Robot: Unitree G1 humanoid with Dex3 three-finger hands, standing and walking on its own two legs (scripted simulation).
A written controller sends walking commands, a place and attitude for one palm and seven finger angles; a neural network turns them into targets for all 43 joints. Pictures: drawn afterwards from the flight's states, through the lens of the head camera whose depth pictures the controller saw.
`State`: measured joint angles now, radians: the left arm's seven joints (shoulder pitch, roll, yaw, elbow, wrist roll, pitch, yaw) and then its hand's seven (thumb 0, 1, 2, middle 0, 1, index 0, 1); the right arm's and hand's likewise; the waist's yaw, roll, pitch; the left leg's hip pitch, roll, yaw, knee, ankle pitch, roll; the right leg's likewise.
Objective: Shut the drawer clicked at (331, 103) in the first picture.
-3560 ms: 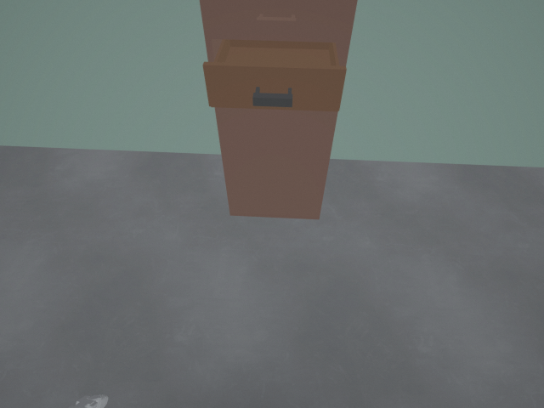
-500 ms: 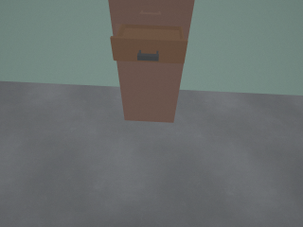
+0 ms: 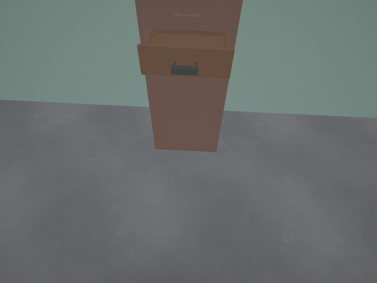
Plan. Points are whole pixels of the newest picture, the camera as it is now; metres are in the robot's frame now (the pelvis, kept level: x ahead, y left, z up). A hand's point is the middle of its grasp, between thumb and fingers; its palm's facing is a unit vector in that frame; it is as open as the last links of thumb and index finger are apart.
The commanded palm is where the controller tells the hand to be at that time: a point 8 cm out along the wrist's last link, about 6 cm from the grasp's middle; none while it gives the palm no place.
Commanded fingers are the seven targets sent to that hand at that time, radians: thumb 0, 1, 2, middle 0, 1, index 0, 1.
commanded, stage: look at it before walking up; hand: left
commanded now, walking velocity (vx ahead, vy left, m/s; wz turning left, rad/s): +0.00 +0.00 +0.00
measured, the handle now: (184, 67) +0.89 +0.07 -0.01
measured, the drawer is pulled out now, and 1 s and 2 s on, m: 0.16 0.16 0.16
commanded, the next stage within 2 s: stand and wait in 0.16 s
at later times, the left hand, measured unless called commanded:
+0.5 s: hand out of the picture +0.07 +0.25 -0.16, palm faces +0.01 -0.94 -0.34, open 7.4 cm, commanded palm none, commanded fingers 0.00 0.90 0.90 -0.20 -0.30 -0.20 -0.30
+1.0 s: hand out of the picture +0.05 +0.25 -0.16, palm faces +0.01 -0.94 -0.34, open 7.4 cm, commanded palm none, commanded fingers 0.00 0.90 0.90 -0.20 -0.30 -0.20 -0.30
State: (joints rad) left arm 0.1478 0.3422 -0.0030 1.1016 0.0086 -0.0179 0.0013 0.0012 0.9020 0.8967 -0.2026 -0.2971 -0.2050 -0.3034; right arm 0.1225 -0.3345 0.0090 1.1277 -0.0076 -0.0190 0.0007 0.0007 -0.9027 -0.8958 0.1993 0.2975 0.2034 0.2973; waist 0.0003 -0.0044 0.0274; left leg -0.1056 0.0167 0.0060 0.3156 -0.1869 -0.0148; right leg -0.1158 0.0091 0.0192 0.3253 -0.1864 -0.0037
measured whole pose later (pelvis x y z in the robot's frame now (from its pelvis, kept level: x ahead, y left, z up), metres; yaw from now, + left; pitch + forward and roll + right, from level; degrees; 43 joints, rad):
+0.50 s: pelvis +0.00 +0.00 +0.00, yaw +1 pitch -2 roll +0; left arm 0.13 0.34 0.00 1.08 0.01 -0.02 0.00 0.00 0.90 0.90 -0.20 -0.30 -0.21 -0.30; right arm 0.13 -0.34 0.01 1.12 -0.01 -0.01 0.00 0.00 -0.90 -0.90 0.20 0.30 0.20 0.30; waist 0.00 0.00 0.03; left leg -0.12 0.01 -0.02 0.34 -0.20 -0.01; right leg -0.12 0.00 0.00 0.35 -0.21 0.00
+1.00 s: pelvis +0.00 +0.00 +0.00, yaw +1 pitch -2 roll +0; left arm 0.16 0.34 0.00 1.11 0.01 -0.02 0.00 0.00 0.90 0.90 -0.20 -0.30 -0.21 -0.30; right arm 0.12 -0.34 0.01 1.13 -0.01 -0.02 0.00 0.00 -0.90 -0.90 0.20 0.30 0.20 0.30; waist 0.01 0.00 0.03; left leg -0.11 0.01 -0.02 0.31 -0.18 -0.02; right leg -0.11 0.00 0.00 0.32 -0.18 0.00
